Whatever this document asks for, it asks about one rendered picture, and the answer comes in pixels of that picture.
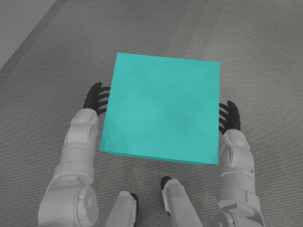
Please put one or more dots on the robot left forearm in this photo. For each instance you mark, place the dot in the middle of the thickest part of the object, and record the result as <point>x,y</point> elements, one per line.
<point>78,152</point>

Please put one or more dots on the robot right foot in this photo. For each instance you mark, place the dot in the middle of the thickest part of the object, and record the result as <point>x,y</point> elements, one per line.
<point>163,182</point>

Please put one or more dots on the right robot hand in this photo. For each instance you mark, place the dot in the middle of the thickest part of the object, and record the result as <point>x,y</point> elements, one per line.
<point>232,121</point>

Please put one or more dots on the carton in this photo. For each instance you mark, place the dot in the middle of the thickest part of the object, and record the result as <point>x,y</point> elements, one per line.
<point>164,109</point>

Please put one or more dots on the left robot upper arm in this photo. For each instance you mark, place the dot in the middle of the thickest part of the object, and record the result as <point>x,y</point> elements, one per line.
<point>70,206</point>

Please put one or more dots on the left robot hand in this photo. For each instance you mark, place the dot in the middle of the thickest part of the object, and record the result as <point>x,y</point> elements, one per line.
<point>93,98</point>

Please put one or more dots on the robot right forearm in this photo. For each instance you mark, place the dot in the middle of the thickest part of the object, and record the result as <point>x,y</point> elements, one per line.
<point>237,193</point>

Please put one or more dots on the robot left thigh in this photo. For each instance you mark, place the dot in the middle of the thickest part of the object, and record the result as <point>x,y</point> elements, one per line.
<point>122,213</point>

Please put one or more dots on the right robot upper arm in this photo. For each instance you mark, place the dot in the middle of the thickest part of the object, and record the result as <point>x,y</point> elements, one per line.
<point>230,219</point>

